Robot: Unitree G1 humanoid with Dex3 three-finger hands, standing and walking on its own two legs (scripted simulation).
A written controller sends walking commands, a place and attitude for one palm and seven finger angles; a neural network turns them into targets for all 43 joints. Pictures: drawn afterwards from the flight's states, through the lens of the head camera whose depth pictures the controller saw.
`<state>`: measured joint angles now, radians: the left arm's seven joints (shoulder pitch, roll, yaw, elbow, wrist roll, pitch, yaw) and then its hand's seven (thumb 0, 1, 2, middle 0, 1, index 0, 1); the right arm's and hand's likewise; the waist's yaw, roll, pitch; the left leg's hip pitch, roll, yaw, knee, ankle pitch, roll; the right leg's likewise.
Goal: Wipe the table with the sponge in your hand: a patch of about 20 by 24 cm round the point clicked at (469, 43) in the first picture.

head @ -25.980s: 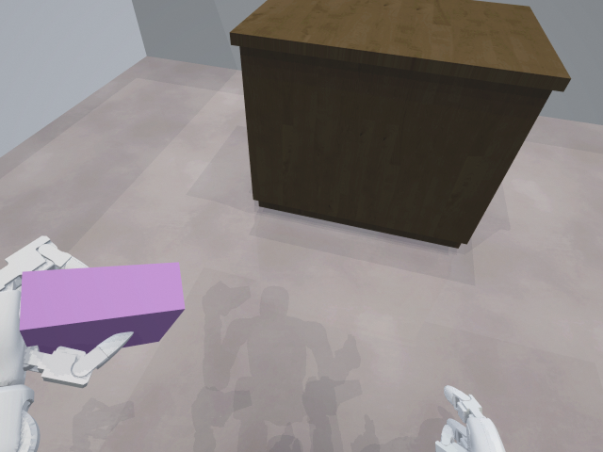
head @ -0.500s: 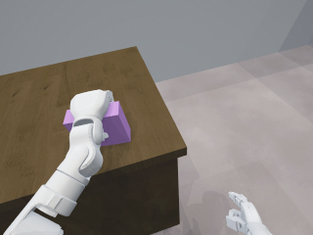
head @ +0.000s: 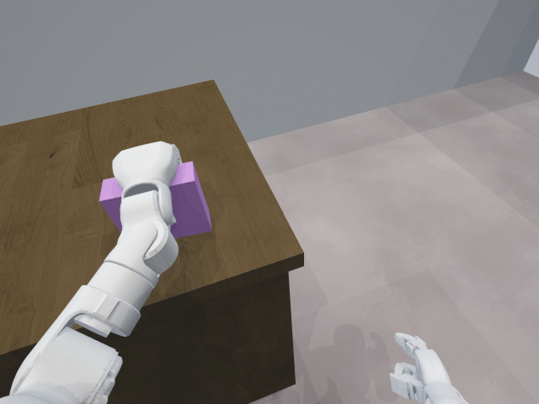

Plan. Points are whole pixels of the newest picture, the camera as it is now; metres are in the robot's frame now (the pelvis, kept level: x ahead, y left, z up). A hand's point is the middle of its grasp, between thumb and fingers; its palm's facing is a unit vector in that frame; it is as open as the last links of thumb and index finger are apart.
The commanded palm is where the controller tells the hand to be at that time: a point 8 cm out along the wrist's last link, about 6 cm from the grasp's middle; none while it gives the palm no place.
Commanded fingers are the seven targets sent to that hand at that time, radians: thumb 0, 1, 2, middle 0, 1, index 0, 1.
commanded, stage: wipe forward along the third lane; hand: left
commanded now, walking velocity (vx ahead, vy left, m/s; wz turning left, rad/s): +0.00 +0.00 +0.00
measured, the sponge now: (165, 215) +0.37 +0.23 +0.09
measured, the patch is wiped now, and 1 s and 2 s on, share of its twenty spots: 0.80 0.95 1.00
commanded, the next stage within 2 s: wipe back along the third lane in 1.26 s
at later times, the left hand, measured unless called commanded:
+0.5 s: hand (161, 179) +0.41 +0.23 +0.14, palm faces -0.02 +0.01 -1.00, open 8.9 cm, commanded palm +0.39 +0.25 +0.16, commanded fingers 0.00 0.10 1.30 -1.20 -1.60 -1.20 -1.60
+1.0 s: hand (152, 160) +0.46 +0.27 +0.14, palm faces -0.06 +0.02 -1.00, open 8.9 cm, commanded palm +0.45 +0.28 +0.16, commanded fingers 0.00 0.10 1.30 -1.20 -1.60 -1.20 -1.60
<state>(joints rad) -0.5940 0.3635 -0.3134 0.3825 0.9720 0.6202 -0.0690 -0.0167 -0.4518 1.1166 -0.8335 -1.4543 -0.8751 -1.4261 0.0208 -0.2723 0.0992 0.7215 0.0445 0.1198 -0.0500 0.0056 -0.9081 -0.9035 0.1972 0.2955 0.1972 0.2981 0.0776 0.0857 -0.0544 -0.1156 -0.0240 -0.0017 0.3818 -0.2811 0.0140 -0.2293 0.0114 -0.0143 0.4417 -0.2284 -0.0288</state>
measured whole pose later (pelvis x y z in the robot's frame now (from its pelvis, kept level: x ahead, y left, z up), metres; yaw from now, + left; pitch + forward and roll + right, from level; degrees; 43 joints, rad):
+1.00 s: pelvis -0.01 +0.00 +0.00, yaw -1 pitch +8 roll +0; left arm -0.98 0.55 -0.14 1.06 1.00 0.26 0.03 0.00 -0.48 1.16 -0.84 -1.44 -0.88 -1.45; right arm 0.25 -0.30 0.04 0.80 0.06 0.08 -0.10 0.00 -0.91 -0.90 0.20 0.30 0.20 0.30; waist -0.05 0.05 -0.07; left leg -0.30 -0.01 0.00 0.43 -0.27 0.01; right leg -0.38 0.03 -0.01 0.43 -0.18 -0.03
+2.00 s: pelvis +0.02 +0.03 +0.00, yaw +0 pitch +7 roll -1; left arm -0.83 0.38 -0.27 0.76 0.97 0.45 0.04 -0.01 -0.42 1.14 -0.78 -1.51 -0.81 -1.53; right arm 0.12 -0.28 0.04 0.75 0.05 0.13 -0.04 0.00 -0.91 -0.90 0.20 0.30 0.20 0.30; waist 0.05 0.07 -0.11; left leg -0.22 -0.04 0.00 0.41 -0.31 0.05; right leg -0.31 -0.01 -0.01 0.42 -0.24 0.01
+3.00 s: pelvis +0.01 +0.01 +0.00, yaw +0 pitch +1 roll +0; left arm -0.42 0.33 -0.33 0.18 0.98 0.65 0.02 0.04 -0.40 1.12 -0.75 -1.54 -0.81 -1.53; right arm 0.04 -0.29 0.08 0.70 0.07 0.13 -0.01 0.01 -0.91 -0.90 0.20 0.30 0.20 0.30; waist 0.09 0.11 -0.09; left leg -0.11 -0.03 0.01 0.41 -0.32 0.03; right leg -0.22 0.01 -0.01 0.46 -0.25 -0.01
